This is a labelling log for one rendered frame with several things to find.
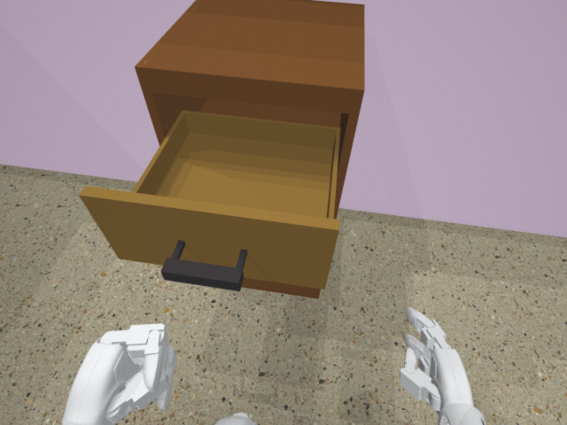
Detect handle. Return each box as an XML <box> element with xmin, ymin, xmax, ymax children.
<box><xmin>160</xmin><ymin>240</ymin><xmax>247</xmax><ymax>291</ymax></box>

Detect left robot hand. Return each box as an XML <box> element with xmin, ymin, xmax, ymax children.
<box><xmin>62</xmin><ymin>323</ymin><xmax>177</xmax><ymax>425</ymax></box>

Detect cabinet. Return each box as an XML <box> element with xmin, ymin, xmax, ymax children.
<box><xmin>135</xmin><ymin>0</ymin><xmax>364</xmax><ymax>299</ymax></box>

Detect drawer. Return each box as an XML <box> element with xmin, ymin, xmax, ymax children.
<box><xmin>79</xmin><ymin>111</ymin><xmax>341</xmax><ymax>290</ymax></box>

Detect right robot hand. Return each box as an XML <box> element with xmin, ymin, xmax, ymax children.
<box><xmin>400</xmin><ymin>307</ymin><xmax>474</xmax><ymax>415</ymax></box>

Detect robot right forearm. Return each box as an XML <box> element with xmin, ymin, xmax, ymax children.
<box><xmin>438</xmin><ymin>404</ymin><xmax>486</xmax><ymax>425</ymax></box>

